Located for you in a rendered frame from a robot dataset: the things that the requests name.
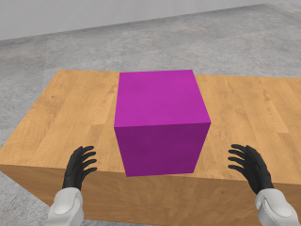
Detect left robot forearm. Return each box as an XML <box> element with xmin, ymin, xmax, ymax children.
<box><xmin>44</xmin><ymin>187</ymin><xmax>84</xmax><ymax>226</ymax></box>

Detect right robot forearm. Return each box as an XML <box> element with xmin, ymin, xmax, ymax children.
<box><xmin>255</xmin><ymin>188</ymin><xmax>301</xmax><ymax>226</ymax></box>

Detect robot right hand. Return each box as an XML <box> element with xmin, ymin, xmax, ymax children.
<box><xmin>228</xmin><ymin>144</ymin><xmax>274</xmax><ymax>195</ymax></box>

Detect robot left hand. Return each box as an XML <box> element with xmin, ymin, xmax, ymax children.
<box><xmin>62</xmin><ymin>146</ymin><xmax>97</xmax><ymax>191</ymax></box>

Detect carton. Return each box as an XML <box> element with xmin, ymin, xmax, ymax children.
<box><xmin>114</xmin><ymin>70</ymin><xmax>212</xmax><ymax>177</ymax></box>

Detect pedestal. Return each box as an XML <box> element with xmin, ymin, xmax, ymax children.
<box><xmin>0</xmin><ymin>70</ymin><xmax>301</xmax><ymax>226</ymax></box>

